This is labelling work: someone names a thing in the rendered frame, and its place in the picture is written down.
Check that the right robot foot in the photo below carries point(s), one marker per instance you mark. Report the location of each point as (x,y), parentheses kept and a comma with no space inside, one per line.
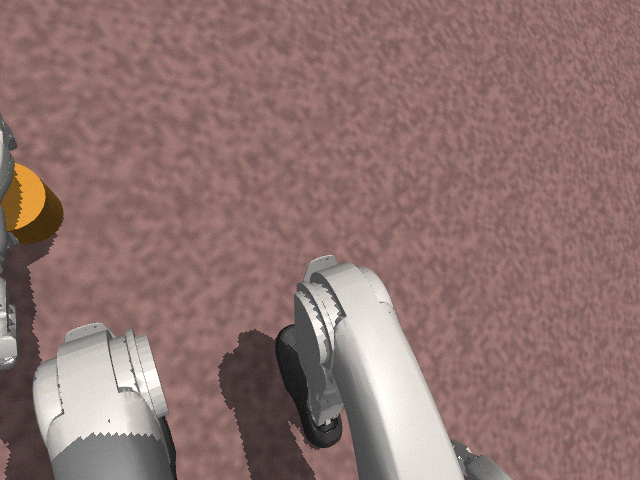
(295,382)

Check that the mug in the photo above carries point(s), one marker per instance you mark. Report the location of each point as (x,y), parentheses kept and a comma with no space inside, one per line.
(33,212)

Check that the left robot foot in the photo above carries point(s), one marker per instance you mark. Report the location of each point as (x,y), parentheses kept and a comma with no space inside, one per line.
(170,445)

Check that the left robot hand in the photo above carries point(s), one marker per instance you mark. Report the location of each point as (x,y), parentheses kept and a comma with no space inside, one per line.
(7,143)

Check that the left robot arm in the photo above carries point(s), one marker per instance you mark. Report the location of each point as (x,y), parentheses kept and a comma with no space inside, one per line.
(9,339)

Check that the right robot hand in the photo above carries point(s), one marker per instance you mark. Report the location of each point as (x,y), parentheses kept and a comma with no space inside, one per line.
(477,467)

